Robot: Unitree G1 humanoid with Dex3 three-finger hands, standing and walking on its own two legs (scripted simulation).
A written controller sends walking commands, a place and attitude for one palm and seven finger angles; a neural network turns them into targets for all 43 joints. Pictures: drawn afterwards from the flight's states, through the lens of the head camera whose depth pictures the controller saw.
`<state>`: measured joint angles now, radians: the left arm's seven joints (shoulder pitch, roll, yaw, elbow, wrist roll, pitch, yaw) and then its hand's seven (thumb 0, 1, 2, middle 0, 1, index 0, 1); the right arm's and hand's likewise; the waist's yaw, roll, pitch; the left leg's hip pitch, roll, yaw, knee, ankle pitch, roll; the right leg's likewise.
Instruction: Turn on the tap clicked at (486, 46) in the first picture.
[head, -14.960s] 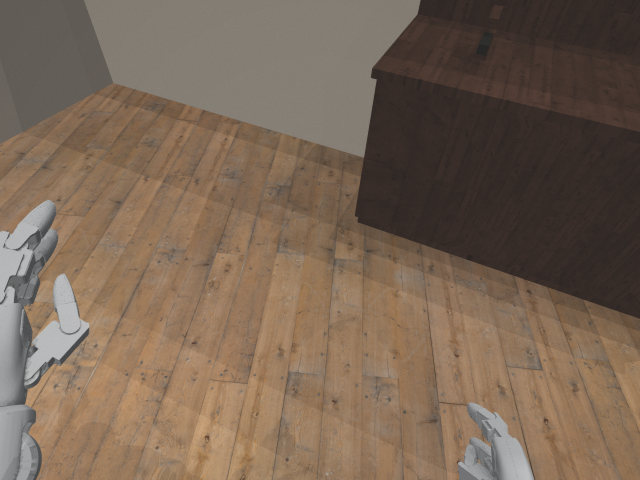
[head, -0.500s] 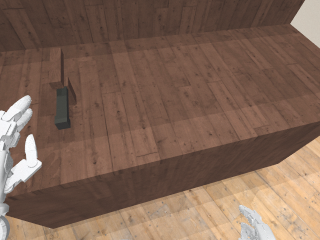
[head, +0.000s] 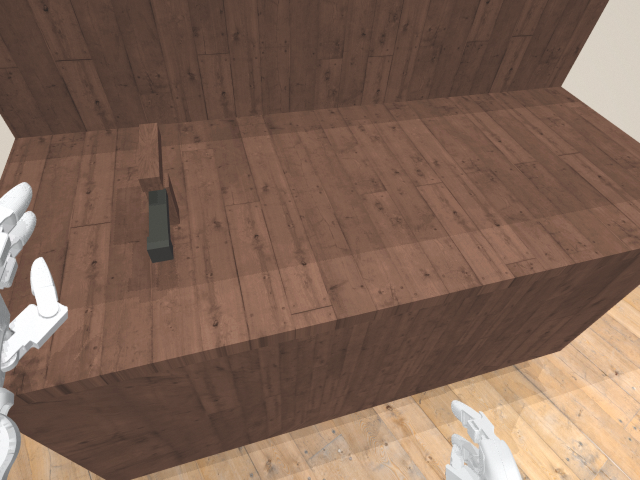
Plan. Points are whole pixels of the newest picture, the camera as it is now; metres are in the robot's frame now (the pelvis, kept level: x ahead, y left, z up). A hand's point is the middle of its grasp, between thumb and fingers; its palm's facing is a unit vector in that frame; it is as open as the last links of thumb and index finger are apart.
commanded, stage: come to a stop and stand still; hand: left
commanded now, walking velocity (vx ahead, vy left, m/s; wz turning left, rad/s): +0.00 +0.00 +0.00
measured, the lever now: (160, 248) +0.37 +0.27 +0.05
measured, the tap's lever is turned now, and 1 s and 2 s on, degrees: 0 0 0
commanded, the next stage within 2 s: look again from close up in 0.58 s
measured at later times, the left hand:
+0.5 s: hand (105, 281) +0.24 +0.24 +0.17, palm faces +0.36 -0.86 -0.36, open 7.5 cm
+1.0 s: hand (88, 286) +0.23 +0.25 +0.17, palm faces +0.38 -0.86 -0.35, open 7.5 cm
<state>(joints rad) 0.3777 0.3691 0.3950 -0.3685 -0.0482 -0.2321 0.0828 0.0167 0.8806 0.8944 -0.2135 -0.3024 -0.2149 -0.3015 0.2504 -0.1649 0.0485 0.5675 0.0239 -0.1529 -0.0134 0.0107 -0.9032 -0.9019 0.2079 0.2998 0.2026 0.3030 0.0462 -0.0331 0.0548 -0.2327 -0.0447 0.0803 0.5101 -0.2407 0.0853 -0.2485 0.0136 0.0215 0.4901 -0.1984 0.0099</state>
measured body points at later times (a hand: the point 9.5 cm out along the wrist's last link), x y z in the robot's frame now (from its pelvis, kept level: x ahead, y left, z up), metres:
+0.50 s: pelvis +0.02 +0.00 +0.01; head +0.04 +0.03 +0.45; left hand +0.22 +0.28 +0.19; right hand +0.20 -0.23 -0.06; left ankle +0.03 +0.06 -0.73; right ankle +0.04 -0.13 -0.73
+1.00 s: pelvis +0.02 +0.00 +0.01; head +0.04 +0.03 +0.46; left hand +0.21 +0.30 +0.19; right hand +0.20 -0.22 -0.06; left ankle +0.03 +0.06 -0.74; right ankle +0.04 -0.13 -0.73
